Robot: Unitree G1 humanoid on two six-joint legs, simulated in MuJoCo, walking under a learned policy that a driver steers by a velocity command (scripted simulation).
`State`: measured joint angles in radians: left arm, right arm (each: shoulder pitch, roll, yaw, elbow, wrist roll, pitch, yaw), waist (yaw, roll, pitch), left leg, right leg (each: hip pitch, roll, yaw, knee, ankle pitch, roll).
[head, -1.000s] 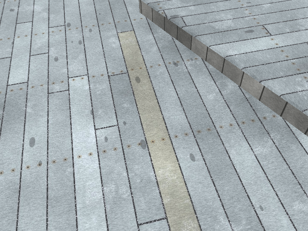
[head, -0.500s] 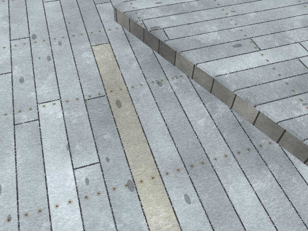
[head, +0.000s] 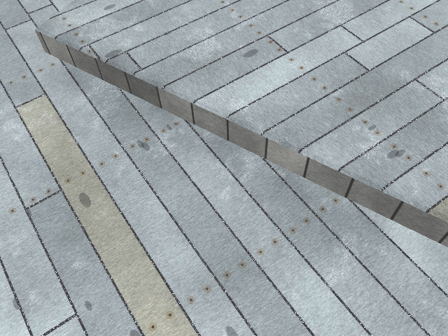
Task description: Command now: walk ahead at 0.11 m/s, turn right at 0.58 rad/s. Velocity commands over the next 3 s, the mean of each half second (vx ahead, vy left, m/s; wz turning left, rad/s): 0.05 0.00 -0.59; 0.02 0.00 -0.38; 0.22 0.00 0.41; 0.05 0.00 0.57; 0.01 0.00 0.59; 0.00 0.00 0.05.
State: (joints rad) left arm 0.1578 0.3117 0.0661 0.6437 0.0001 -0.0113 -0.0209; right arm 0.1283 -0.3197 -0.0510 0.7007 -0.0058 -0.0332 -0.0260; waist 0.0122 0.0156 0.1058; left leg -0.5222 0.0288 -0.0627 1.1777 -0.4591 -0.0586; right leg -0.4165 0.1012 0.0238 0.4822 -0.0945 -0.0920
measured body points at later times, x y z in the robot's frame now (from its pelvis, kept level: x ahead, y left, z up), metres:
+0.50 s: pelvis +0.07 +0.05 +0.01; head +0.11 +0.06 +0.46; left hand +0.31 +0.29 -0.09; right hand +0.14 -0.26 -0.07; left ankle +0.12 +0.17 -0.73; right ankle +0.02 -0.07 -0.65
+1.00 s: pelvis +0.06 +0.01 +0.01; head +0.07 -0.02 +0.46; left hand +0.34 +0.13 -0.07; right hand +0.03 -0.30 -0.11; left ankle +0.13 +0.14 -0.70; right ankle +0.02 -0.08 -0.73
